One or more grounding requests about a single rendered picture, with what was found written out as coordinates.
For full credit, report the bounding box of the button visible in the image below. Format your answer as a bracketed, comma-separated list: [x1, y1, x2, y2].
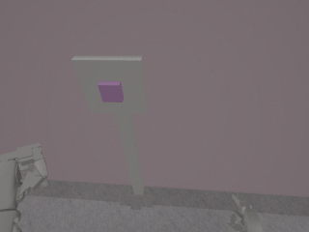
[98, 81, 124, 102]

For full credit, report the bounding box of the left robot forearm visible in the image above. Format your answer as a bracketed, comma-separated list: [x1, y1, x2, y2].
[0, 208, 22, 232]

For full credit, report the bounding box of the right robot hand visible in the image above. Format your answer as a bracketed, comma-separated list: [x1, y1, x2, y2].
[227, 193, 265, 232]

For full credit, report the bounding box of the panel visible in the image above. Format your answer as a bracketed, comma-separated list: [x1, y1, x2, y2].
[71, 55, 148, 195]

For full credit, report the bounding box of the left robot hand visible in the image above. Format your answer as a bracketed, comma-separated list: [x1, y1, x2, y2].
[0, 143, 48, 210]

